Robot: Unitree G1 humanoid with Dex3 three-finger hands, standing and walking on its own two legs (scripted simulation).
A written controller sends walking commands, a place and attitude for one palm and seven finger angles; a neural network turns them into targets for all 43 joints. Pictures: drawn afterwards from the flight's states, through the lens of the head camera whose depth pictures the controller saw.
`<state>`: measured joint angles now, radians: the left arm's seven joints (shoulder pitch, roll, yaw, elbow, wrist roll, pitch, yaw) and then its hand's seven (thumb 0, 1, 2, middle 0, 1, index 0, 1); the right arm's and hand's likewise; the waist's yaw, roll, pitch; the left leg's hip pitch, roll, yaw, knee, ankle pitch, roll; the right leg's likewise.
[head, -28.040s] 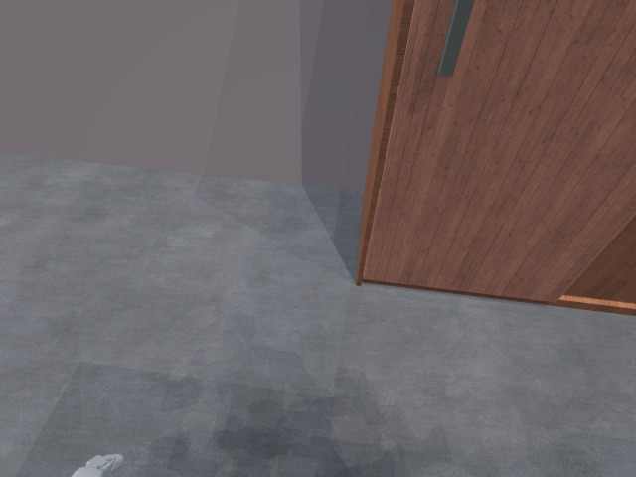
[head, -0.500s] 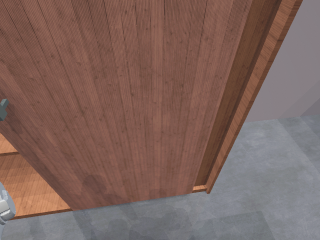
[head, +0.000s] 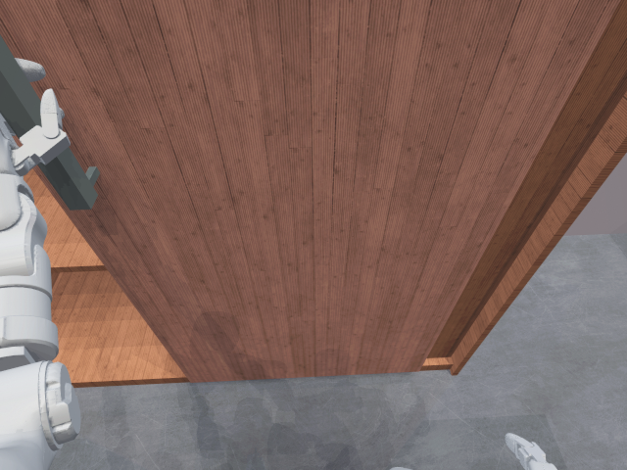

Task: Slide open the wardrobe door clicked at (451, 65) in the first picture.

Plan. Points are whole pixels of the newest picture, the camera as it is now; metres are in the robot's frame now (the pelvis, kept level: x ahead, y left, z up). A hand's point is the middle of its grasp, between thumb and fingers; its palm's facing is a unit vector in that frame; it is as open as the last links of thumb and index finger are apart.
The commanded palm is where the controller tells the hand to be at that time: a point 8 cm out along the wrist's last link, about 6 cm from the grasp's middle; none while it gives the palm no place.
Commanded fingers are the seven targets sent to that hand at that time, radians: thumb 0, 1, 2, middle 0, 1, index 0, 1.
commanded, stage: stop walking and hold the door there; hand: left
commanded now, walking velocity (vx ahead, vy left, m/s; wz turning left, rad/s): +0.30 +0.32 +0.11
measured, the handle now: (29, 93) +0.43 +0.33 +0.27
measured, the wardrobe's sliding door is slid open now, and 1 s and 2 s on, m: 0.57 0.57 0.57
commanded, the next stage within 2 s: loosen the grip on the handle in 1.10 s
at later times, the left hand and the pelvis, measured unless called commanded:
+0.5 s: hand (50, 136) +0.40 +0.31 +0.23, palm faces +0.32 -0.94 -0.13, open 6.5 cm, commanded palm +0.37 +0.34 +0.21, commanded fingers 0.00 0.90 0.90 -0.45 -1.40 -0.45 -1.40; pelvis -0.01 +0.10 -0.01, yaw +4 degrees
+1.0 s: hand (50, 135) +0.39 +0.30 +0.24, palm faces +0.25 -0.97 -0.08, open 6.4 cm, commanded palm +0.37 +0.33 +0.21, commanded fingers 0.00 0.90 0.90 -0.45 -1.40 -0.45 -1.40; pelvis -0.01 +0.11 +0.01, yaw +4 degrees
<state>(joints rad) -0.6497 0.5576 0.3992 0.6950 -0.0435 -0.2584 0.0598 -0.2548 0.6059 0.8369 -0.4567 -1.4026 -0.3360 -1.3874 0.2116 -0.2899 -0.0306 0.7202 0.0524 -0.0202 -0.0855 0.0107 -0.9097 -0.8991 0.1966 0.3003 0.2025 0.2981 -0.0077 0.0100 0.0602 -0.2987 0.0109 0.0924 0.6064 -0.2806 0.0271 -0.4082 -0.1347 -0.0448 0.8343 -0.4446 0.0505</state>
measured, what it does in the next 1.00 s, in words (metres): steps to the left: right foot, then left foot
